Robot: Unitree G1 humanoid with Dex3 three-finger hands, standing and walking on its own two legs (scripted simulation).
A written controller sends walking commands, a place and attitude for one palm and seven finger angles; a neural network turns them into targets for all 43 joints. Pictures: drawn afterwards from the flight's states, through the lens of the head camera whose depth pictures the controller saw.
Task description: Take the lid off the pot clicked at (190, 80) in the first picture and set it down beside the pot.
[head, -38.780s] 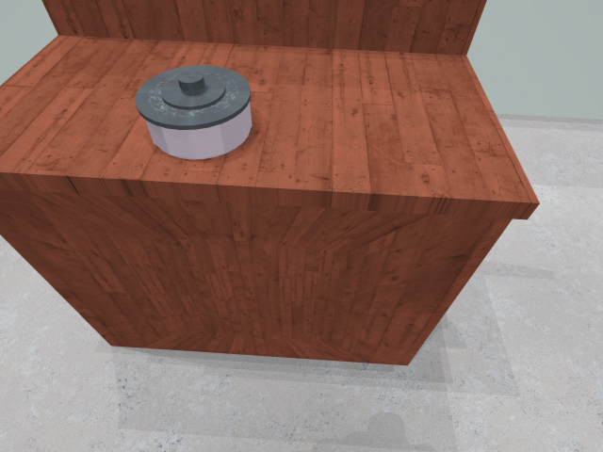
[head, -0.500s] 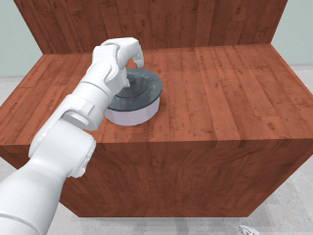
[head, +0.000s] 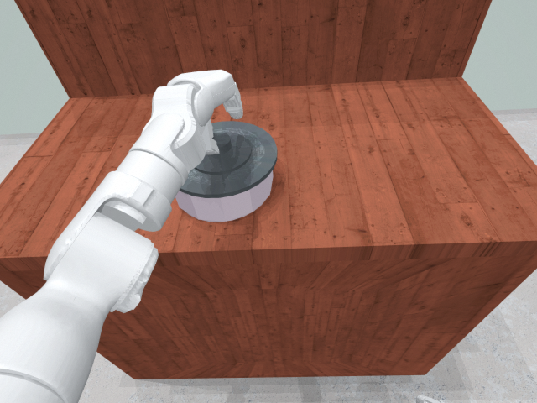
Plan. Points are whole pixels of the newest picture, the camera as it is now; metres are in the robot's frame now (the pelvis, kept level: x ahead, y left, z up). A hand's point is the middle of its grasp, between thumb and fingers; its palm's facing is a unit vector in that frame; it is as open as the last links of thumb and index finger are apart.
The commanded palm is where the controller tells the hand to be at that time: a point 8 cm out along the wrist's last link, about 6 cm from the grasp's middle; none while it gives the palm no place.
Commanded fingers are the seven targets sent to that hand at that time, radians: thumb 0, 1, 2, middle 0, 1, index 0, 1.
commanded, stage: move the open hand above the knob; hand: left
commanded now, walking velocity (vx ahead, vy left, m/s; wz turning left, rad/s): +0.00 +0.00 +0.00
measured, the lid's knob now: (218, 143) +0.49 +0.08 +0.15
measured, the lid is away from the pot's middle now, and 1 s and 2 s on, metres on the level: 0.01 0.01 0.01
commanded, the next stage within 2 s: lower the open fingers around the knob in 0.78 s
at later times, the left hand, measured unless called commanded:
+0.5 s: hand (212, 128) +0.44 +0.08 +0.21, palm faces -0.28 -0.04 -0.96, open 10.4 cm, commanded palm +0.44 +0.08 +0.27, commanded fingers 0.00 -0.24 1.22 -0.78 -0.08 -0.78 -0.08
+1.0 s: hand (206, 135) +0.45 +0.09 +0.20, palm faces -0.35 -0.10 -0.93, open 10.4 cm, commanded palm +0.45 +0.09 +0.26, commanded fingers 0.00 -0.24 1.22 -0.78 -0.08 -0.78 -0.08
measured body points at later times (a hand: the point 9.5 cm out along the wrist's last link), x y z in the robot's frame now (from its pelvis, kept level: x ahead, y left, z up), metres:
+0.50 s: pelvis -0.01 +0.00 +0.00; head -0.01 -0.03 +0.45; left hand +0.45 +0.08 +0.26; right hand +0.11 -0.24 -0.14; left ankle +0.01 +0.09 -0.74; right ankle -0.04 -0.11 -0.74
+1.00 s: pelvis -0.01 +0.00 +0.00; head +0.00 -0.03 +0.45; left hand +0.46 +0.09 +0.25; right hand +0.09 -0.26 -0.13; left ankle +0.01 +0.09 -0.74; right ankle -0.04 -0.11 -0.74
